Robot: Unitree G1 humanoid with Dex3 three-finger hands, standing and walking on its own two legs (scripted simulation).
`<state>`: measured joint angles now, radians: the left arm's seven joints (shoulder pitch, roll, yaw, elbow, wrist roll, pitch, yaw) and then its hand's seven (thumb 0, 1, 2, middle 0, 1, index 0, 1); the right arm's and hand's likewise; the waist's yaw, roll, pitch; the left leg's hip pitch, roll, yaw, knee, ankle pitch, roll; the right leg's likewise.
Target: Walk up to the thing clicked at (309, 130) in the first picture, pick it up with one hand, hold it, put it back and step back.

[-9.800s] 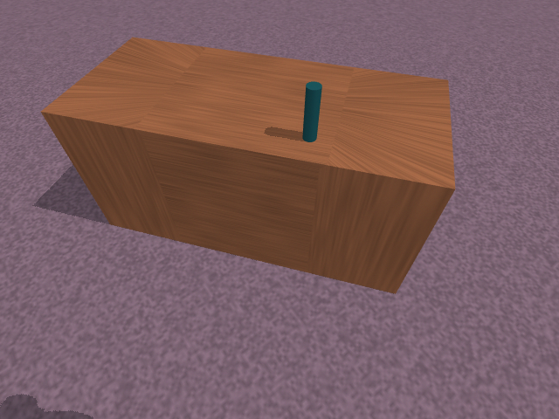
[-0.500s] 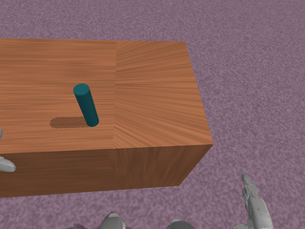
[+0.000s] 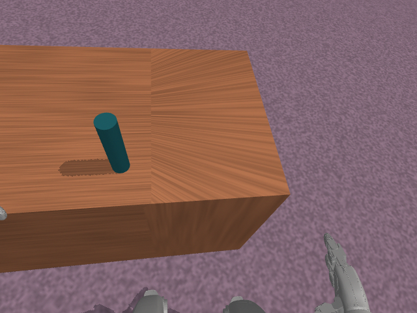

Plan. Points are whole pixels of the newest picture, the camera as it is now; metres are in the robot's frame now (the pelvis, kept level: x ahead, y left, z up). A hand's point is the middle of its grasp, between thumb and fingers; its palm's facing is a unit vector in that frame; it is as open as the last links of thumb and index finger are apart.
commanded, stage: approach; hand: left
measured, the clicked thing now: (114, 146) +0.47 +0.18 -0.03
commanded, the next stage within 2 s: close in in 0.26 s
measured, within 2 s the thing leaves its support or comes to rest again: neither
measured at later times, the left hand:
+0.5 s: hand (85, 157) +0.46 +0.25 -0.06, palm faces +0.08 -1.00 +0.01, open 17.6 cm
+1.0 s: hand (109, 153) +0.47 +0.20 -0.06, palm faces +0.08 -1.00 +0.03, open 17.7 cm
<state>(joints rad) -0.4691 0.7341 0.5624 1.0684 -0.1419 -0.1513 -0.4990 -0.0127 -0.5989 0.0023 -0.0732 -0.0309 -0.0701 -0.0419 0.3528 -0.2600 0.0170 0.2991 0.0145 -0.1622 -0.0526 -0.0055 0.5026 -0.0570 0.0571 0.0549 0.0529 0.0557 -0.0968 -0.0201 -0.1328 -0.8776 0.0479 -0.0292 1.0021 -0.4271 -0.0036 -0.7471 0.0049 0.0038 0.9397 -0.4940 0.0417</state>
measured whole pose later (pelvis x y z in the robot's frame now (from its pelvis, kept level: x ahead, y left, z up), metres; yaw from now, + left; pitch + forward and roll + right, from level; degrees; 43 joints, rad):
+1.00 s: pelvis -0.03 +0.00 -0.06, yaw -2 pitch +27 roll -5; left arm -0.72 0.51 0.43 1.06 -0.09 -0.46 -0.17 -0.01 -0.61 0.00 -0.06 -0.03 -0.07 -0.03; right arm 0.44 -0.27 -0.04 -0.16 -0.05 -0.06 0.04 -0.01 0.54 -0.05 0.06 0.06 0.06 0.06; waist -0.26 -0.02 -0.15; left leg -1.29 0.06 -0.07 1.31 -0.50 -0.01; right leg -1.15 0.03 -0.02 1.26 -0.58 0.04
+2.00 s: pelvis -0.03 -0.01 -0.06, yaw -2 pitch +25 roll -4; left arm -0.72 0.47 0.43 1.09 -0.06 -0.52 -0.11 -0.01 -0.13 0.54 -0.95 -0.77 -0.96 -0.77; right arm 0.44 -0.27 -0.05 -0.17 -0.06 0.00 0.07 -0.01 0.50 -0.05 0.06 0.05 0.05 0.06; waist -0.26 -0.01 -0.14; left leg -1.23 0.07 -0.05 1.28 -0.49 -0.02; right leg -1.11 0.03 0.00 1.24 -0.57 0.03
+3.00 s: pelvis -0.01 -0.01 -0.03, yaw -1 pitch +22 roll -3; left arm -0.72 0.41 0.37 1.00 -0.07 -0.41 -0.08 -0.03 0.17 1.12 -1.00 -1.13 -1.01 -1.14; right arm 0.40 -0.25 -0.05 -0.05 -0.04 0.05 0.04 -0.01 0.54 -0.05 0.06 0.05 0.05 0.06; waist -0.20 0.00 -0.13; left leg -1.06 0.07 -0.03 1.14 -0.46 -0.02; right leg -0.95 0.03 0.01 1.10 -0.54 0.03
